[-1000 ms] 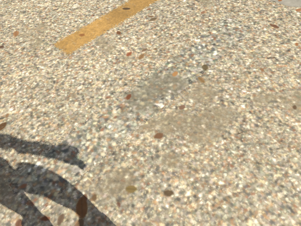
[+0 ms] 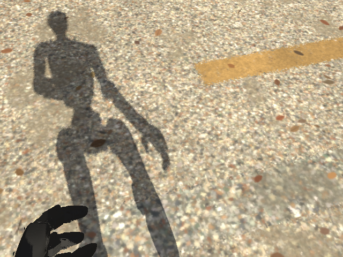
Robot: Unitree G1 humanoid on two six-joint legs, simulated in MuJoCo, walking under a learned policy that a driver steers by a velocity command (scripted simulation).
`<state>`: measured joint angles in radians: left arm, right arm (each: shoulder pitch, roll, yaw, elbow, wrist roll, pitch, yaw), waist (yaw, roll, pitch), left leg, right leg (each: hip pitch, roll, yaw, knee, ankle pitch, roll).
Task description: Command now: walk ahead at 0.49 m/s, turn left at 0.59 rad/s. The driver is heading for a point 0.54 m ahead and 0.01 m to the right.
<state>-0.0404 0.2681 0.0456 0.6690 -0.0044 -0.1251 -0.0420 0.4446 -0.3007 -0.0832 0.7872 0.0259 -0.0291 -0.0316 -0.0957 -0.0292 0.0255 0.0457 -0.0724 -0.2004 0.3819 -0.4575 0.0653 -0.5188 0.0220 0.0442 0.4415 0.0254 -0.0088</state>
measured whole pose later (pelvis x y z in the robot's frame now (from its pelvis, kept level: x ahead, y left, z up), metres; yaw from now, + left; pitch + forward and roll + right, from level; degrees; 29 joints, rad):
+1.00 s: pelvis +0.38 +0.07 +0.01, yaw +11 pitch -1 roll +1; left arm 0.16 0.24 0.02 0.90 0.01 0.01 0.02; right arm 0.17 -0.23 -0.03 0.86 -0.02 0.00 -0.02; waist -0.01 0.01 0.01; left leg -0.23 0.01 0.09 0.48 -0.23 0.01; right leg -0.25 -0.05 0.01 0.54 -0.27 0.03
